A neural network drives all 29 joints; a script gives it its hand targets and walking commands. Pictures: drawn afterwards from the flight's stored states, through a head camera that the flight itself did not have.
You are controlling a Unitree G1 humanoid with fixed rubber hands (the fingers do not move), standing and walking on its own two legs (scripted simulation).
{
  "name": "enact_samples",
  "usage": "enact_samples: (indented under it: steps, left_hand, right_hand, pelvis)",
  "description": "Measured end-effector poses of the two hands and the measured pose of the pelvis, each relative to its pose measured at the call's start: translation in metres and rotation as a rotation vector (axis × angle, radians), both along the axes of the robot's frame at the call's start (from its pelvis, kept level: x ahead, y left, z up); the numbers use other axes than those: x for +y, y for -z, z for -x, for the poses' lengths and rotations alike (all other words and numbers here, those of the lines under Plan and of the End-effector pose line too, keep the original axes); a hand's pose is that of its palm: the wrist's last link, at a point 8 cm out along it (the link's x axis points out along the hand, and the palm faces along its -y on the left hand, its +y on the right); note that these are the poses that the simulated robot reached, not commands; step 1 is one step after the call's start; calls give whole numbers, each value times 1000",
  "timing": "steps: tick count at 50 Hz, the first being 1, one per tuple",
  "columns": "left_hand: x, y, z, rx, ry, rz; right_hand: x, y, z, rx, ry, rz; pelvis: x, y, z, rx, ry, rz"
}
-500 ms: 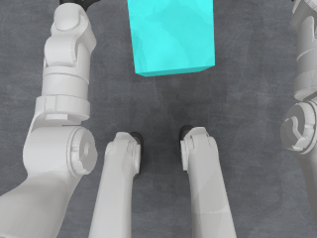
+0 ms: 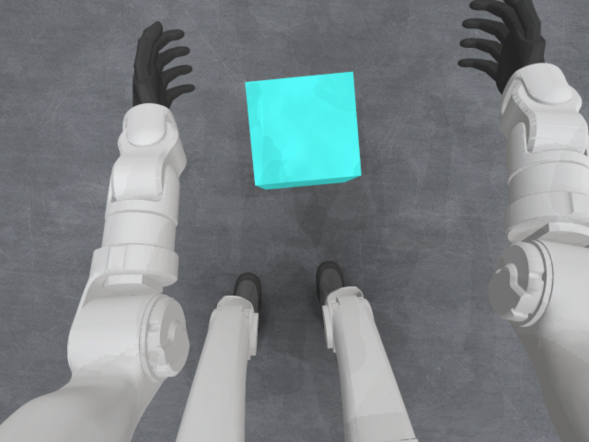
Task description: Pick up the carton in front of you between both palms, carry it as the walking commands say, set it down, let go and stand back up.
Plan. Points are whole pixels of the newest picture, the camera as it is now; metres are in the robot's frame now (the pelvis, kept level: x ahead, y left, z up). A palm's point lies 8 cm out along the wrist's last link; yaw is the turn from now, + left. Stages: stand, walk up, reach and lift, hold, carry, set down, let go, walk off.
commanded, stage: let go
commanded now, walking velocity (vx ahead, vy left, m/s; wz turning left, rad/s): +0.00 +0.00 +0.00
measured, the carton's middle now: (302, 140) +0.52 -0.04 -0.53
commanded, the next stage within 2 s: stand in 1.24 s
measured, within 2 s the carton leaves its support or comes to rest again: neither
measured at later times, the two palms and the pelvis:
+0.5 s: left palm (43, 241) +0.36 +0.21 -0.01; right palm (564, 215) +0.35 -0.25 -0.01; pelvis +0.07 +0.01 +0.09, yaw -2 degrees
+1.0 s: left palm out of the picture +0.26 +0.26 +0.05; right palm (577, 390) +0.24 -0.21 +0.05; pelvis +0.09 +0.03 +0.12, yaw -2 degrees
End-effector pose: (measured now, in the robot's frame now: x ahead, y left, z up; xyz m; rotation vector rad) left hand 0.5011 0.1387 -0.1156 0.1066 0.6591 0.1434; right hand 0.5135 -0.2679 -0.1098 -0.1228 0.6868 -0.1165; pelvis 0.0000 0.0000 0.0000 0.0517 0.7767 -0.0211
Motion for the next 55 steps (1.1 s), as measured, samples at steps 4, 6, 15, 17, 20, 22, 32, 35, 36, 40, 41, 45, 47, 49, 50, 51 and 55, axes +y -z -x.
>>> enact_samples:
  steps: [4, 6, 15, 17, 20, 22, 32, 35, 36, 40, 41, 45, 47, 49, 50, 51, 55]
  left_hand:
    - [5, -13, 25, 46, 45, -37]
    - [9, -19, 41, 75, 69, -48]
    - [33, -63, 85, 107, 127, -59]
    - [40, -73, 92, 106, 131, -60]
    - [50, -84, 109, 123, 131, -54]
    - [57, -91, 123, 137, 129, -48]
    - [94, -134, 187, 136, 92, -28]
    - [104, -145, 204, 135, 88, -27]
    - [106, -149, 209, 135, 89, -25]
    - [114, -159, 228, 142, 100, -21]
    - [115, -160, 232, 145, 104, -20]
    - [119, -163, 239, 149, 124, -20]
    - [120, -163, 239, 149, 132, -20]
    - [119, -164, 237, 146, 138, -20]
    - [117, -164, 236, 146, 141, -18]
    - [116, -164, 236, 147, 143, -17]
    - [112, -165, 235, 147, 137, -21]
  right_hand:
    - [-3, -11, 29, 48, -22, 52]
    - [-3, -17, 47, 64, -18, 62]
    - [0, -56, 104, 70, 3, 46]
    - [2, -66, 113, 68, -4, 48]
    - [8, -77, 129, 77, -8, 44]
    - [14, -84, 141, 84, -11, 40]
    - [43, -128, 201, 88, -17, 24]
    - [49, -141, 219, 84, -21, 27]
    - [51, -145, 226, 84, -22, 30]
    - [54, -156, 250, 97, -17, 40]
    - [55, -158, 256, 101, -15, 40]
    - [59, -161, 271, 114, -9, 38]
    - [60, -161, 275, 122, -8, 34]
    - [62, -161, 277, 131, -12, 33]
    - [63, -161, 277, 134, -13, 31]
    - [63, -161, 277, 136, -15, 30]
    - [63, -162, 274, 133, -25, 27]
  pelvis:
    - [-1, -21, -9, -47, 5, 6]
    - [-1, -30, -14, -72, 7, 9]
    - [2, -63, -40, -185, 11, 26]
    - [4, -69, -46, -211, 10, 30]
    - [6, -77, -56, -248, 9, 36]
    - [7, -82, -63, -273, 8, 40]
    - [19, -106, -91, -441, -4, 54]
    - [23, -112, -96, -504, -1, 57]
    - [24, -114, -98, -529, 1, 59]
    - [29, -119, -100, -627, 7, 65]
    - [30, -120, -100, -649, 8, 67]
    - [32, -120, -98, -729, 12, 71]
    - [33, -120, -96, -761, 12, 72]
    - [33, -119, -94, -785, 12, 72]
    - [34, -119, -93, -794, 12, 73]
    - [34, -119, -92, -803, 12, 74]
    - [33, -118, -90, -826, 14, 76]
